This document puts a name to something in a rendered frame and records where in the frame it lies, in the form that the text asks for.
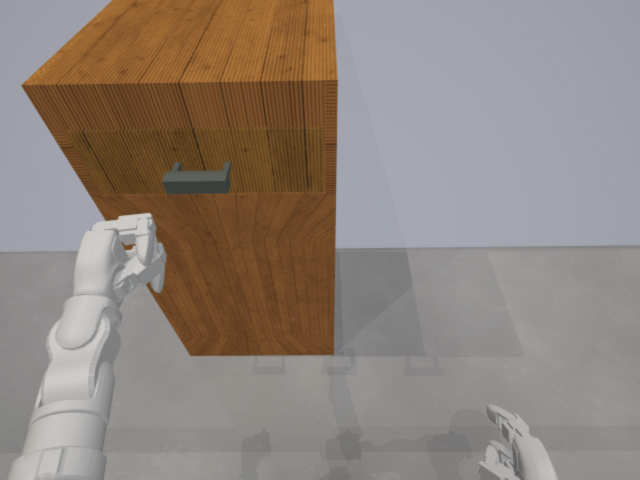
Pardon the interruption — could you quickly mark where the handle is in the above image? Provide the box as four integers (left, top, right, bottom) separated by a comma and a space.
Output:
162, 161, 231, 194

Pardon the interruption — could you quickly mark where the robot left hand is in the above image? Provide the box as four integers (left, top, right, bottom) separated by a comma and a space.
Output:
73, 213, 167, 308

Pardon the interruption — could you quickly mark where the cabinet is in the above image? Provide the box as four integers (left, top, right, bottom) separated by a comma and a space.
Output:
21, 0, 338, 356

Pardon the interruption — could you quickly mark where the drawer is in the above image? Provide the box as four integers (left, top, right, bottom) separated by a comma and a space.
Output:
65, 126, 323, 194

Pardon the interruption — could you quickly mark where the robot left forearm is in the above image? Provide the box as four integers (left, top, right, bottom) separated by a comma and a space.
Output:
7, 294, 122, 480

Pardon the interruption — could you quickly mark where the robot right hand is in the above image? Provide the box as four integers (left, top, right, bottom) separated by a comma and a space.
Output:
479, 404, 558, 480

